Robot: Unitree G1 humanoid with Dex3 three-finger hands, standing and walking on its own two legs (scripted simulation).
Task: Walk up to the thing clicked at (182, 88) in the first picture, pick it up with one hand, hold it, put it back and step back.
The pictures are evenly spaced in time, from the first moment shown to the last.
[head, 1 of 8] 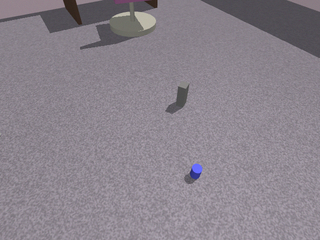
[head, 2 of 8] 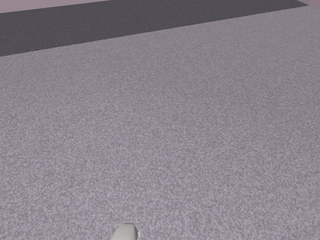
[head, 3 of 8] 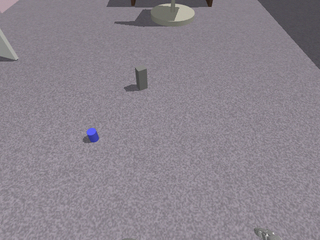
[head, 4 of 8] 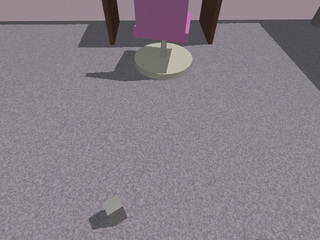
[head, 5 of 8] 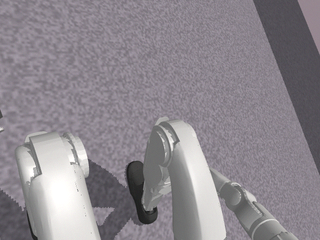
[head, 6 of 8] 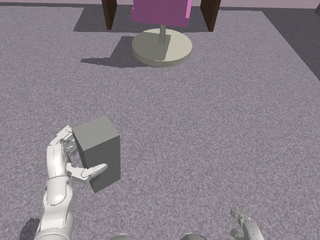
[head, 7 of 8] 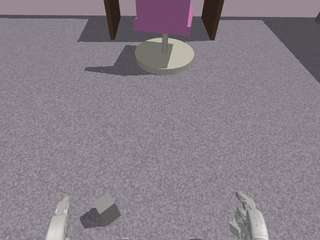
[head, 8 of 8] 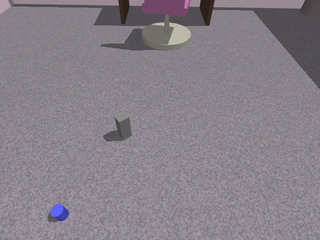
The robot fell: no
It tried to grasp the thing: yes
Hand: left
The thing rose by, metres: 0.63
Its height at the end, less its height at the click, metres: +0.00
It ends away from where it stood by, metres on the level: 0.03
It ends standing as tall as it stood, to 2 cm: yes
